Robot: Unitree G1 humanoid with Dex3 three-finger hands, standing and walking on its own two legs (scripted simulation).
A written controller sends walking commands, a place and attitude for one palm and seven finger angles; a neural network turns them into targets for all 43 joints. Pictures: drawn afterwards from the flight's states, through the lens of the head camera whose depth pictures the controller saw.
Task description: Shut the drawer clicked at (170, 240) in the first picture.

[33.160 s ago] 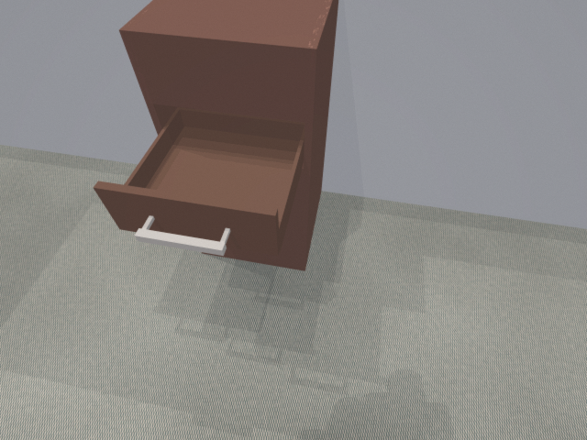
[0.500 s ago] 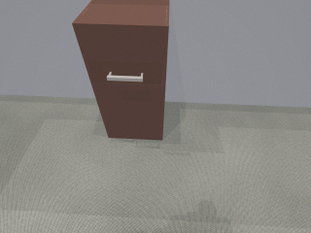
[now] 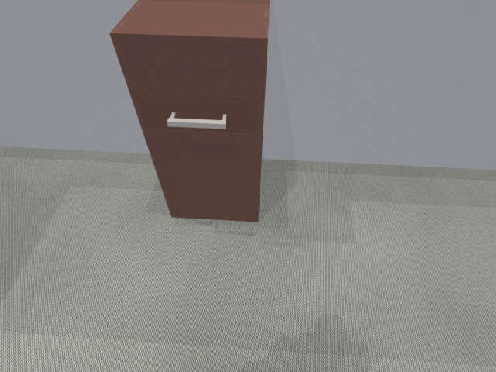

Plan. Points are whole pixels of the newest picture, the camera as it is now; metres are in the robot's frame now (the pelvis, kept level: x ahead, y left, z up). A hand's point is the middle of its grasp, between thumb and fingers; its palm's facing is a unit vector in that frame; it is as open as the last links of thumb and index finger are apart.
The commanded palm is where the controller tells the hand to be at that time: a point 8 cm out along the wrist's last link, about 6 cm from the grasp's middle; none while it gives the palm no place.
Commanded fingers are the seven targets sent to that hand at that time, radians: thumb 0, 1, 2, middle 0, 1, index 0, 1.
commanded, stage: look to check the result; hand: left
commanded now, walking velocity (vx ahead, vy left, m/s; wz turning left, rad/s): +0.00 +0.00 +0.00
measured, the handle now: (197, 119) +0.87 +0.22 -0.14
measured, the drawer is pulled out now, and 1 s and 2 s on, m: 0.00 0.00 0.00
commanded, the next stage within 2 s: stand and wait in 0.16 s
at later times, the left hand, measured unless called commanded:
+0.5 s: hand out of the picture +0.03 +0.18 -0.17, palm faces +0.03 -0.97 -0.23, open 7.4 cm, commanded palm none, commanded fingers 0.00 0.90 0.90 -0.20 -0.30 -0.20 -0.30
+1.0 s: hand out of the picture +0.03 +0.19 -0.17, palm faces +0.02 -0.97 -0.24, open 7.4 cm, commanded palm none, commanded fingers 0.00 0.90 0.90 -0.20 -0.30 -0.20 -0.30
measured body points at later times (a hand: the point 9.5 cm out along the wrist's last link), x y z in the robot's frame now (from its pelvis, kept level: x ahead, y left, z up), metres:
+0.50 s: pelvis +0.00 +0.00 +0.00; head +0.02 -0.01 +0.45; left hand +0.03 +0.23 -0.15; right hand +0.01 -0.24 -0.16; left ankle -0.01 +0.11 -0.75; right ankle +0.00 -0.11 -0.75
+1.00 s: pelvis +0.00 -0.01 +0.00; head +0.02 -0.01 +0.45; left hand +0.03 +0.24 -0.15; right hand +0.02 -0.25 -0.16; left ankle -0.01 +0.11 -0.75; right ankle +0.00 -0.11 -0.75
